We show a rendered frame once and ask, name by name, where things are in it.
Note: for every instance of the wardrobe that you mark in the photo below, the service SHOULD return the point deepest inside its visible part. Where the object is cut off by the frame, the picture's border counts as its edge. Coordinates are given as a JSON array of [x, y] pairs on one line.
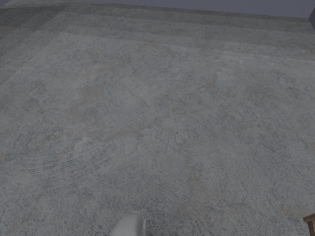
[[310, 219]]

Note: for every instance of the left robot thigh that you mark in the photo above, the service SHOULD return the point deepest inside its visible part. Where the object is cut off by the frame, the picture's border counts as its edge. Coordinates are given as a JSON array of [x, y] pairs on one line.
[[132, 224]]

